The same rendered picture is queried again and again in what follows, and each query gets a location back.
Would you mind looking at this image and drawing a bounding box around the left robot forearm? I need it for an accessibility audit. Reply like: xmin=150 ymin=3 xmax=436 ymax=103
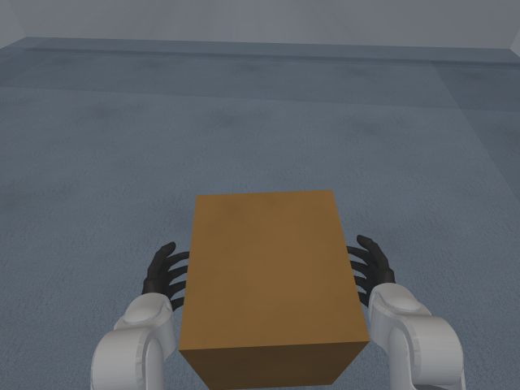
xmin=90 ymin=292 xmax=176 ymax=390

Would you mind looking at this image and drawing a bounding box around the robot right hand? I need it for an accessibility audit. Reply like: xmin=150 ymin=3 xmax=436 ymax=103
xmin=346 ymin=235 xmax=396 ymax=308

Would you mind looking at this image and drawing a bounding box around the carton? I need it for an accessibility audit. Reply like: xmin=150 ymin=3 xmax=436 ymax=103
xmin=178 ymin=190 xmax=370 ymax=390

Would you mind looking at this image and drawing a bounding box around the right robot forearm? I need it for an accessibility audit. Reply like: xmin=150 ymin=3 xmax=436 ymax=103
xmin=368 ymin=283 xmax=466 ymax=390

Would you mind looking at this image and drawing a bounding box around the robot left hand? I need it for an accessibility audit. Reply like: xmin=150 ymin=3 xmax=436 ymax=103
xmin=141 ymin=242 xmax=189 ymax=312

